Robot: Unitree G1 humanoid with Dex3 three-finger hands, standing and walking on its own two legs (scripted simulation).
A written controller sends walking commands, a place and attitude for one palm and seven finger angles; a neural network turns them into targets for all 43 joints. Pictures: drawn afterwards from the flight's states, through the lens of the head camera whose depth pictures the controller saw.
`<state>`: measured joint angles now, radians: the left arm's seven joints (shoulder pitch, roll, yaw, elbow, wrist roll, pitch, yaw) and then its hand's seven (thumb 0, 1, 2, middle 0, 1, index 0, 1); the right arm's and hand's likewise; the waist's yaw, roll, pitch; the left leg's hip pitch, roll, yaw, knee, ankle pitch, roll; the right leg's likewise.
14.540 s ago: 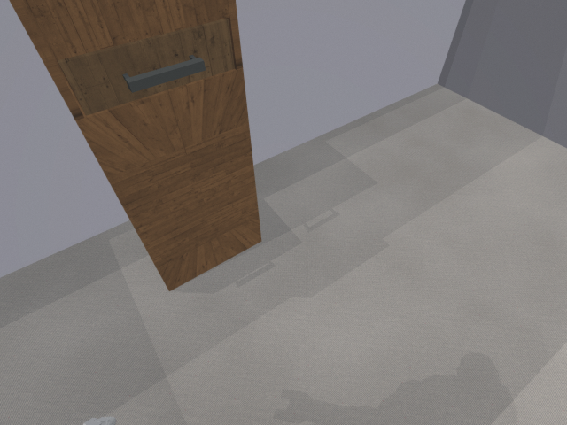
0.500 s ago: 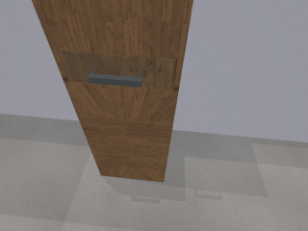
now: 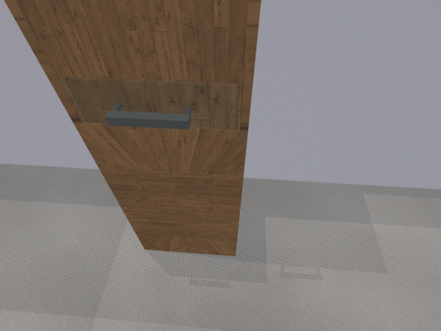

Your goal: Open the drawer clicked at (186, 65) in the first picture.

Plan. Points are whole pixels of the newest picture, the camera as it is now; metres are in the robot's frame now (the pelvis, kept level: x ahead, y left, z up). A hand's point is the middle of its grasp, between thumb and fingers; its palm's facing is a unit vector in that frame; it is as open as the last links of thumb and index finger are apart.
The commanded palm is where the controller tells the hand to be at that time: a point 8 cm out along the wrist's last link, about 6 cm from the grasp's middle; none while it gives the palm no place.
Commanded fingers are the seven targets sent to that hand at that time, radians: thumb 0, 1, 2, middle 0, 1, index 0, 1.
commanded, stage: come to a stop and stand still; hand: left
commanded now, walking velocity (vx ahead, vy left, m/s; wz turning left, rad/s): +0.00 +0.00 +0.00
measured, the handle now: (150, 113) +0.53 +0.19 +0.09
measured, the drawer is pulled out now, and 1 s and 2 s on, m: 0.00 0.00 0.00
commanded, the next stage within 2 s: look again from close up in 1.44 s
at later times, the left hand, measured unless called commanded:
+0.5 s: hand out of the picture -0.10 +0.22 -0.18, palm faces +0.08 -0.97 -0.21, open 7.4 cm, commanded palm none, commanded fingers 0.00 0.90 0.90 -0.20 -0.30 -0.20 -0.30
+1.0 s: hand out of the picture -0.19 +0.21 -0.18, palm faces +0.13 -0.98 -0.15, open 7.4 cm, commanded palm none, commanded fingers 0.00 0.90 0.90 -0.20 -0.30 -0.20 -0.30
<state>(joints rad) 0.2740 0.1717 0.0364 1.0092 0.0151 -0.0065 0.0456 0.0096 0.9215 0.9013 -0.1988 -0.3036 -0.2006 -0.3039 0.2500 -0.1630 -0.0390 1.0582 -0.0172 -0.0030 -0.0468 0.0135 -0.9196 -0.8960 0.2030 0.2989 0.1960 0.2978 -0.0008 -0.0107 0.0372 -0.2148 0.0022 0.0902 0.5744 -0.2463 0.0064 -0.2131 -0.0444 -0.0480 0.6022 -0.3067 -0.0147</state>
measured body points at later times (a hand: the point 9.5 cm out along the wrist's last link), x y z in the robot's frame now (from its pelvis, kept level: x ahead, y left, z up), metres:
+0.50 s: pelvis -0.10 +0.04 -0.01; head -0.12 +0.04 +0.44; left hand -0.10 +0.28 -0.16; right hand -0.03 -0.20 -0.15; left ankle -0.03 +0.11 -0.74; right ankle -0.05 -0.10 -0.74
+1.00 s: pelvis -0.19 +0.05 -0.01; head -0.22 +0.05 +0.44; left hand -0.19 +0.26 -0.17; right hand -0.18 -0.17 -0.16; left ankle -0.07 +0.12 -0.74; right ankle -0.21 -0.07 -0.73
